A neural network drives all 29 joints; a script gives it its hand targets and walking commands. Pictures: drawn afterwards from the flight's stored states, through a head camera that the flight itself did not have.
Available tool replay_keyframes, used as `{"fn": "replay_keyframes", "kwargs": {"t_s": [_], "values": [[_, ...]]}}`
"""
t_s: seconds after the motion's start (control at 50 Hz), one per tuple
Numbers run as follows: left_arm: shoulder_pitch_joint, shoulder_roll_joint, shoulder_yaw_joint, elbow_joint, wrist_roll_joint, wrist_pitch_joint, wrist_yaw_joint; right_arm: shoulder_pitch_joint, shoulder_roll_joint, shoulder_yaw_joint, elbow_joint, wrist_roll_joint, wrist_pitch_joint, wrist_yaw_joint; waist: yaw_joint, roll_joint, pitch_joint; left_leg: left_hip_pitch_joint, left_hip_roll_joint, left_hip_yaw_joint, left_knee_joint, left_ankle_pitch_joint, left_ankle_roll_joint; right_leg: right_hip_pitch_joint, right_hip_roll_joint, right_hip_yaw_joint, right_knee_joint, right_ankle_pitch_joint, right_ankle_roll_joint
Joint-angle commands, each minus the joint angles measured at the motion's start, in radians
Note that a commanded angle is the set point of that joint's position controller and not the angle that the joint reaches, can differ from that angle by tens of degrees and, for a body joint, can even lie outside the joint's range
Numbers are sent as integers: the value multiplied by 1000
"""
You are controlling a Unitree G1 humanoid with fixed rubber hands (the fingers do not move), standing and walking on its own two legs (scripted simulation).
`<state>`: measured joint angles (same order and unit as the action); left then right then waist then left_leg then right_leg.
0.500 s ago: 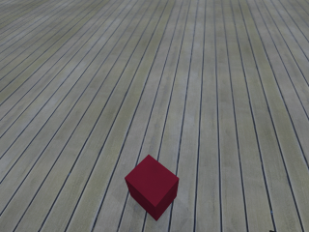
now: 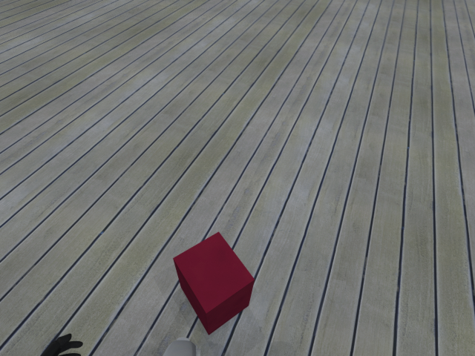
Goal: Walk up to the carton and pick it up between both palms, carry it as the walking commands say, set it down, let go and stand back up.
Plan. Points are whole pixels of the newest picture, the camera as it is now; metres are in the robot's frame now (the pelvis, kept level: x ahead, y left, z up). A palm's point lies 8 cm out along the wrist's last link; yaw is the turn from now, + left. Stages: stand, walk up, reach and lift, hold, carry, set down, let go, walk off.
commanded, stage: walk up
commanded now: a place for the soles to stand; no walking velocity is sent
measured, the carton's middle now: (213, 283) +0.49 +0.06 -0.60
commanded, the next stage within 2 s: none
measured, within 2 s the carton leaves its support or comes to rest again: neither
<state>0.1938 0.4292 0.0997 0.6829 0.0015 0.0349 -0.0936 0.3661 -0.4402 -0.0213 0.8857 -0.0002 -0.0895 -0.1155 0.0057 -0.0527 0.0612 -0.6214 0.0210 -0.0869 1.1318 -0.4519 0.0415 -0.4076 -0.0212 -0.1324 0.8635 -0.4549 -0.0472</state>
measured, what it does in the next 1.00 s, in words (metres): steps to the right, turning left: left foot, then right foot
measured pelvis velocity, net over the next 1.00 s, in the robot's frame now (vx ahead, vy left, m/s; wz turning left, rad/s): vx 0.10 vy -0.23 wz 0.43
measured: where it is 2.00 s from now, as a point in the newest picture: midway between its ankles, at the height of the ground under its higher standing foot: outside the picture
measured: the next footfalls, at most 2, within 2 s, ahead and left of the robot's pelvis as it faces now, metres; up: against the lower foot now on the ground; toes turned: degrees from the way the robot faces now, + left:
left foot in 0.18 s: +0.13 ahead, +0.08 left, +0.00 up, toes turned +10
right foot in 0.48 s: +0.11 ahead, -0.27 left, +0.00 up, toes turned +8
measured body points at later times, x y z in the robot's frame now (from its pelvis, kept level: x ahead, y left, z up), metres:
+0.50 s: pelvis +0.04 -0.15 -0.03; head +0.06 -0.12 +0.42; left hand +0.09 +0.20 -0.12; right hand +0.17 -0.48 -0.10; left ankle +0.08 +0.06 -0.69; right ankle +0.07 -0.28 -0.70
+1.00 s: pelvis +0.10 -0.23 -0.02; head +0.12 -0.21 +0.43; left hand +0.08 +0.14 -0.09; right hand +0.31 -0.50 -0.11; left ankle +0.08 -0.07 -0.69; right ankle +0.15 -0.31 -0.70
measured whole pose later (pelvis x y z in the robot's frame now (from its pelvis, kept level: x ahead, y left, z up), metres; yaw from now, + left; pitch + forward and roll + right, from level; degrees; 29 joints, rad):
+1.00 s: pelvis +0.10 -0.23 -0.02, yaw +24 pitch -2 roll +1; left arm 0.21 0.44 0.12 0.71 0.00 -0.04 -0.01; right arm 0.31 -0.45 -0.02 0.83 0.00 -0.07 -0.06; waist 0.03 -0.03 0.07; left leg -0.53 -0.01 -0.06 1.03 -0.45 0.04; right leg -0.45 -0.06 -0.10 1.00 -0.52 -0.03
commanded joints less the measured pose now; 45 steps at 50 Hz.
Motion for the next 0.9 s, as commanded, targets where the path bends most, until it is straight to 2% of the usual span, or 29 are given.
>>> {"fn": "replay_keyframes", "kwargs": {"t_s": [0.0,0.06,0.1,0.12,0.14,0.16,0.18,0.2,0.24,0.28,0.32,0.36,0.38,0.4,0.42,0.44,0.46,0.48,0.54,0.6,0.64,0.68,0.7,0.72,0.74,0.76,0.8,0.84,0.88], "values": [[1,195,104,-126,77,-32,43,23,-271,-104,-55,-3,-5,8,27,-90,-26,-140,34,126,-91,68,-31,282,-249,281,-420,322,13],[38,176,82,-140,84,-25,51,51,-222,-80,-56,7,0,9,38,-98,-32,-19,19,186,-225,109,-15,237,-272,193,-368,541,-29],[-32,182,69,-176,88,-11,50,216,-241,-88,-29,3,-2,-4,-44,-102,-100,284,-5,184,-343,144,34,55,-233,81,-184,649,15],[-63,168,59,-193,92,-9,50,341,-284,-107,-5,-5,-5,-19,-127,8,-148,511,-13,149,-468,152,73,-78,-161,18,66,657,54],[-57,113,43,-220,79,-15,50,421,-377,-139,-4,-22,-8,-40,-178,235,-200,679,148,-197,-577,28,170,-318,-82,35,363,379,98],[-70,112,40,-252,73,-17,44,355,-436,-146,-45,-21,-5,-51,-135,316,-218,717,368,-707,-680,-33,284,-529,-9,179,474,-109,136],[-96,225,64,-228,78,-2,40,272,-431,-146,-62,-6,-8,-63,-111,139,-125,580,445,-812,-769,-230,330,-542,-77,334,539,-140,146],[-78,267,71,-208,76,12,29,180,-433,-149,-70,4,-12,-73,-78,125,-89,479,448,-782,-779,-223,324,-503,-99,355,594,-119,151],[6,268,92,-157,83,27,15,77,-389,-131,-79,-19,-19,-74,8,62,9,240,346,-547,-720,-188,234,-354,-122,306,454,-94,77],[63,260,102,-106,71,30,-1,15,-389,-119,-91,-45,-29,-60,35,99,55,-44,242,-364,-692,-175,195,-130,-108,211,379,-49,39],[94,243,117,-102,59,45,-15,-13,-422,-127,-99,-69,-36,-47,47,216,86,-196,236,-348,-738,-271,190,-10,-102,171,334,-50,29],[128,240,128,-101,55,51,-24,-43,-445,-144,-113,-80,-36,-35,67,242,58,-210,230,-357,-737,-312,176,73,-76,137,242,-107,8],[183,230,127,-84,55,48,-22,-63,-443,-147,-122,-81,-33,-31,97,233,5,-215,196,-286,-675,-276,145,183,-66,108,114,-79,-11],[278,227,130,-42,54,35,-12,-58,-384,-133,-126,-83,-19,-24,136,128,-53,-270,112,-158,-448,-246,96,344,-37,137,-93,-136,-28],[390,266,135,-8,76,16,5,-48,-244,-88,-136,-76,-8,-20,195,-230,-60,-395,-69,38,3,-204,21,382,-123,387,-381,-429,-28],[236,319,123,-62,79,-1,26,-35,-185,-73,-154,-53,-7,-31,140,-294,42,-481,-91,59,215,-169,-27,184,-363,685,-575,-422,-74],[114,351,130,-97,52,-14,42,-37,-240,-101,-154,-44,-12,-33,51,-131,58,-392,-55,-13,242,-80,-37,88,-397,742,-632,-371,-102],[43,338,128,-102,35,-27,52,-47,-276,-121,-147,-38,-18,-23,19,-47,24,-326,-36,-20,236,-30,-47,94,-392,674,-604,-199,-115],[35,269,101,-72,53,-40,72,-32,-280,-105,-107,-15,-18,13,15,-71,3,-199,30,84,89,3,-47,129,-319,422,-373,153,-116],[123,268,85,-54,46,-55,88,-55,-220,-73,-125,-18,-16,45,52,-79,-37,-181,23,112,-33,-10,-17,223,-378,398,-298,370,-166],[138,275,78,-48,38,-55,92,-70,-200,-63,-128,-16,-17,55,55,-84,-60,-93,9,134,-141,14,-11,224,-371,341,-265,432,-146],[82,277,68,-58,26,-51,89,-15,-195,-65,-112,-15,-21,61,-5,-68,-113,173,-46,191,-337,96,22,98,-327,213,-179,468,-105],[78,239,49,-67,16,-53,89,69,-225,-83,-95,-25,-26,53,-53,22,-186,374,-67,121,-418,89,54,4,-288,150,6,518,-47],[84,177,32,-81,8,-61,88,140,-300,-109,-88,-39,-31,39,-93,222,-270,553,64,-154,-494,57,129,-165,-218,89,303,486,6],[65,137,28,-109,2,-71,82,125,-372,-118,-125,-33,-33,35,-89,347,-248,627,229,-592,-581,249,258,-389,-42,113,390,51,74],[14,236,46,-104,7,-70,90,143,-372,-116,-124,0,-24,43,-111,224,-263,684,325,-736,-582,328,367,-430,-25,209,377,-214,79],[-9,234,44,-74,27,-72,97,86,-332,-105,-108,-1,-12,37,-74,132,-112,479,305,-612,-567,210,332,-399,-75,216,314,-291,83],[42,218,56,-35,26,-72,88,-39,-313,-92,-127,-20,-4,43,-16,170,35,175,242,-471,-574,136,254,-226,-72,185,173,-225,24],[176,190,63,34,13,-82,89,-169,-277,-71,-152,-26,10,59,73,217,19,-68,131,-293,-487,150,164,106,-26,109,-89,35,5]]}}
